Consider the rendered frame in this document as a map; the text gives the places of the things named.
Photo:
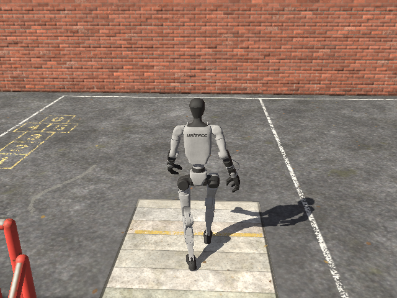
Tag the left robot shin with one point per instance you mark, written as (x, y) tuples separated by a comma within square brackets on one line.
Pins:
[(189, 238)]

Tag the right robot hand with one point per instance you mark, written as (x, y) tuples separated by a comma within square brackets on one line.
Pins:
[(236, 183)]

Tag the right robot thigh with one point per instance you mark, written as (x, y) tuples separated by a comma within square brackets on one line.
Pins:
[(213, 181)]

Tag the robot right upper arm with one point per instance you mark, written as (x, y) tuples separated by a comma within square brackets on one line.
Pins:
[(220, 140)]

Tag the robot left forearm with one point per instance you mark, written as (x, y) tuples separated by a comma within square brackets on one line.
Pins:
[(170, 161)]

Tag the robot right forearm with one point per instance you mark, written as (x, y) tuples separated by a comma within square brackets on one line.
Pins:
[(229, 166)]

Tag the left robot hand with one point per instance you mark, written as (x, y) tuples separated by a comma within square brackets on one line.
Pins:
[(171, 169)]

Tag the robot left upper arm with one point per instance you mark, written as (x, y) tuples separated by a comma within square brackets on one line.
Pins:
[(177, 132)]

